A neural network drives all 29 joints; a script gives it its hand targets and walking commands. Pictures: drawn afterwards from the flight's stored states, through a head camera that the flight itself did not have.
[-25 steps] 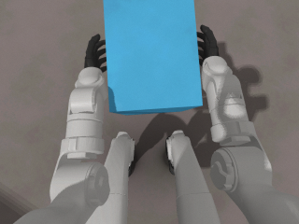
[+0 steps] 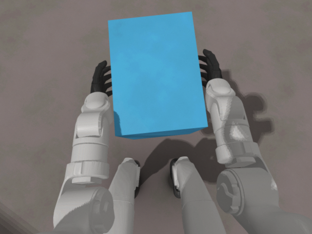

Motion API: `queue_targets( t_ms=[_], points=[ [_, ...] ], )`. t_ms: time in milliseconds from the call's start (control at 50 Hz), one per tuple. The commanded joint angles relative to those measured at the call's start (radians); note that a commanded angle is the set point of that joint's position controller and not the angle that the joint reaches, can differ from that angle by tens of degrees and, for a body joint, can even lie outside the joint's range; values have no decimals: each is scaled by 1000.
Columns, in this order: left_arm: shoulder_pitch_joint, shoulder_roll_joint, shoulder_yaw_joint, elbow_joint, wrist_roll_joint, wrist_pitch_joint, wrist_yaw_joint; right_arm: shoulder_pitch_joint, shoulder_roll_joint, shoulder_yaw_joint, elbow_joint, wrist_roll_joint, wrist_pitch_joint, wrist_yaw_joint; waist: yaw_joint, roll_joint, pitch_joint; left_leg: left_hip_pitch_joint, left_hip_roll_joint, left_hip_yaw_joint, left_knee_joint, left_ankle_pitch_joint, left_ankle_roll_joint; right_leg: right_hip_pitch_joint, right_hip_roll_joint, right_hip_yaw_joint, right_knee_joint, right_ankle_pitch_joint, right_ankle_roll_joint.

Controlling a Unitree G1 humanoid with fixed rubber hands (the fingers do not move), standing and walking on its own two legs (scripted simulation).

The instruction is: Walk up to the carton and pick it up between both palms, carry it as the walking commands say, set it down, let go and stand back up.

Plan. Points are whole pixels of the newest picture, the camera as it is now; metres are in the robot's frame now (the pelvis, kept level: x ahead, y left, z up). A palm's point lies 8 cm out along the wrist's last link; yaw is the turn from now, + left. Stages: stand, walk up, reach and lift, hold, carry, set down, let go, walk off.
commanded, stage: reach and lift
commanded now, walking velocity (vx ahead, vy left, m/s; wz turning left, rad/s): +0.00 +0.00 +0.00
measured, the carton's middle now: (156, 88) +0.45 +0.01 -0.09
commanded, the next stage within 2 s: hold in 1.88 s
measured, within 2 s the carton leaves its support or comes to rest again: neither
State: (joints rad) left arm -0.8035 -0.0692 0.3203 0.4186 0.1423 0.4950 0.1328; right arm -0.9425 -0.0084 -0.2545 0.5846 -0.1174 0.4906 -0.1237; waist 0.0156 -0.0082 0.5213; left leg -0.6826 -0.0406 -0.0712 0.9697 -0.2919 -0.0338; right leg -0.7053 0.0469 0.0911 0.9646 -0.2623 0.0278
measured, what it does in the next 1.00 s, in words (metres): rises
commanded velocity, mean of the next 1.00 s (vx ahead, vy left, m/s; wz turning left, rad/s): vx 0.00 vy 0.00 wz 0.00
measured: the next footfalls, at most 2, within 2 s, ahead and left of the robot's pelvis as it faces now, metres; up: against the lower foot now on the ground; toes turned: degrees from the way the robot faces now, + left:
none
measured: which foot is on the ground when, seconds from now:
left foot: down 0.00-1.00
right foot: down 0.00-1.00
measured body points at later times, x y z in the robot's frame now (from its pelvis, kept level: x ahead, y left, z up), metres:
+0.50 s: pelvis +0.06 +0.01 +0.04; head +0.09 +0.00 +0.49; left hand +0.41 +0.15 +0.06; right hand +0.44 -0.13 +0.06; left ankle +0.13 +0.13 -0.67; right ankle +0.14 -0.12 -0.67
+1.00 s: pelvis +0.11 +0.01 +0.06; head +0.07 +0.00 +0.51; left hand +0.40 +0.15 +0.10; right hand +0.42 -0.13 +0.09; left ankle +0.13 +0.13 -0.67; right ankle +0.14 -0.12 -0.67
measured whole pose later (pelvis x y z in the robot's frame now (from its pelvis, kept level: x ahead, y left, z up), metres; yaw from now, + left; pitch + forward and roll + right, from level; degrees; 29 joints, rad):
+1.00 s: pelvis +0.11 +0.01 +0.06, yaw +0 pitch -7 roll +0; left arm -0.29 -0.16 0.19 0.30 0.20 0.77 0.09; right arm -0.37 0.11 -0.17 0.43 -0.19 0.72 -0.08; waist 0.01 0.03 0.04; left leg -0.14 -0.03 -0.08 0.54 -0.28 -0.01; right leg -0.16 0.02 0.09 0.55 -0.26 0.02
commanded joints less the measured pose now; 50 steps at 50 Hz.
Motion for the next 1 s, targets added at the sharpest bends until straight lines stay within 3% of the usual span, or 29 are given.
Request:
queue_targets(
  t_ms=[0, 60, 100, 120, 140, 160, 180, 240, 260, 300, 340, 360, 380, 400, 420, 460, 520, 540, 580, 600, 640, 660, 760, 780, 840, 860, 880, 920, 980],
  points=[
    [-979, -1066, -755, -160, -215, -81, -307, -667, 1261, 544, -95, 182, -70, 294, 9, 42, -1940, 443, -68, -12, -206, 7, 36, 511, 67, -5, -177, 20, -21],
    [-998, -1091, -829, -253, -253, -82, -305, -656, 1264, 609, -181, 201, -73, 299, -13, 52, -2059, 557, -68, 0, -220, 134, 15, 599, 80, -16, -198, 139, -21],
    [-872, -1093, -794, -110, -233, -62, -310, -715, 1243, 645, -230, 223, -73, 294, 16, 3, -1953, 499, -61, -4, -241, 90, 32, 615, 65, -5, -222, 101, -17],
    [-850, -1108, -769, -133, -223, -65, -311, -669, 1285, 659, -217, 221, -65, 294, 63, -12, -1937, 466, -71, 26, -256, 105, 35, 691, 58, 11, -249, 111, -13],
    [-821, -1125, -794, -173, -245, -63, -314, -695, 1274, 680, -308, 237, -71, 292, 34, -49, -1994, 551, -71, 3, -256, 181, 44, 691, 66, 4, -248, 179, -11],
    [-839, -1087, -736, -106, -204, -65, -314, -621, 1250, 595, -158, 195, -59, 294, 14, -22, -1785, 483, -60, -5, -278, 102, 43, 581, 61, -3, -261, 88, -10],
    [-822, -1104, -764, -157, -213, -66, -309, -569, 1266, 606, -157, 191, -56, 296, 20, -17, -1828, 516, -61, 1, -293, 131, 36, 654, 69, -2, -278, 123, -26],
    [-804, -1162, -814, -183, -244, -46, -298, -511, 1221, 580, -162, 185, -49, 303, -50, 17, -1818, 626, -47, -18, -323, 153, 13, 661, 64, -17, -294, 165, -34],
    [-862, -1093, -776, -177, -221, -47, -302, -561, 1263, 576, -121, 191, -43, 306, 5, 13, -1692, 541, -50, -8, -310, 70, 33, 597, 57, -8, -287, 80, -27],
    [-848, -1157, -774, -176, -237, -46, -299, -568, 1249, 555, -155, 182, -48, 315, -30, 24, -1703, 601, -49, -15, -351, 42, 26, 621, 61, -19, -320, 71, -39],
    [-751, -1160, -737, -124, -203, -39, -301, -510, 1309, 561, -135, 178, -43, 306, -10, 12, -1549, 548, -46, -24, -339, 123, 39, 588, 57, -16, -306, 133, -29],
    [-765, -1167, -722, -112, -193, -30, -302, -395, 1309, 466, -27, 141, -25, 311, -47, 39, -1429, 555, -39, -21, -359, 85, 33, 556, 49, -9, -339, 108, -37],
    [-760, -1122, -626, 19, -149, -34, -307, -437, 1310, 434, 43, 128, -32, 314, -3, 21, -1200, 402, -34, -8, -353, -31, 45, 438, 38, -2, -337, -14, -33],
    [-768, -1173, -653, -73, -161, -30, -295, -406, 1342, 451, 1, 145, -23, 316, -14, 28, -1289, 503, -44, -15, -379, 47, 47, 552, 40, 0, -362, 60, -38],
    [-665, -1189, -593, 4, -150, -18, -301, -433, 1363, 485, -40, 138, -17, 316, 24, -23, -1195, 454, -45, -6, -382, 18, 56, 569, 42, 0, -368, 9, -32],
    [-548, -1134, -448, 217, -38, 22, -305, -387, 1314, 351, 126, 72, 10, 322, 37, 0, -901, 359, -37, -17, -421, -125, 64, 445, 33, -2, -405, -156, -33],
    [-588, -1143, -488, 130, -78, 33, -305, -340, 1329, 360, 143, 85, 32, 333, 27, -4, -916, 426, -43, -27, -441, -8, 59, 505, 20, 1, -427, -40, -34],
    [-669, -1097, -534, 5, -119, 27, -311, -300, 1394, 396, 146, 106, 40, 332, 23, -63, -1029, 533, -48, -18, -431, 31, 59, 522, 14, 14, -446, -50, -26],
    [-555, -1119, -522, 74, -115, 58, -319, -320, 1350, 409, 61, 128, 46, 330, 31, -12, -978, 528, -42, -20, -439, 83, 58, 540, 21, 9, -446, 12, -27],
    [-605, -1144, -601, -45, -163, 58, -316, -286, 1370, 457, 24, 145, 47, 325, 15, -52, -1024, 608, -55, -24, -435, 161, 51, 551, 14, 11, -452, 93, -34],
    [-456, -1172, -600, 23, -156, 88, -318, -349, 1328, 494, -126, 174, 56, 317, 30, 17, -974, 558, -44, -22, -453, 213, 53, 603, 34, 1, -444, 166, -22],
    [-450, -1177, -637, -58, -168, 102, -315, -271, 1337, 499, -135, 179, 72, 317, 3, 6, -1048, 618, -47, -20, -460, 320, 40, 653, 41, -16, -443, 274, -17],
    [-478, -1138, -716, -204, -241, 136, -314, -221, 1299, 539, -214, 197, 129, 303, -38, 20, -925, 559, -42, -24, -491, 282, 31, 658, 26, -1, -473, 275, -15],
    [-397, -1140, -739, -222, -237, 150, -313, -85, 1300, 561, -182, 180, 151, 306, -37, -16, -953, 636, -38, -19, -497, 344, 29, 654, 31, -5, -476, 325, -15],
    [-410, -1121, -763, -314, -247, 151, -305, -87, 1315, 570, -220, 195, 161, 312, -12, 54, -995, 605, -35, -28, -494, 363, 22, 696, 26, 3, -469, 331, -23],
    [-448, -1141, -800, -346, -276, 151, -301, -95, 1282, 576, -250, 195, 162, 312, -47, 25, -1007, 658, -29, -37, -487, 392, 17, 683, 36, 6, -467, 326, -25],
    [-386, -1127, -770, -296, -243, 163, -299, -113, 1278, 585, -276, 200, 166, 316, -16, 44, -979, 651, -34, -25, -491, 373, 19, 671, 33, 7, -469, 320, -26],
    [-374, -1170, -833, -358, -290, 169, -304, -124, 1269, 658, -361, 216, 166, 312, -23, 33, -1076, 694, -41, -26, -488, 418, 12, 722, 35, 11, -479, 383, -27],
    [-259, -1125, -722, -219, -216, 194, -303, -122, 1248, 630, -344, 195, 184, 309, 10, -11, -947, 618, -41, -17, -505, 280, 29, 709, 22, 16, -493, 291, -18]
  ],
)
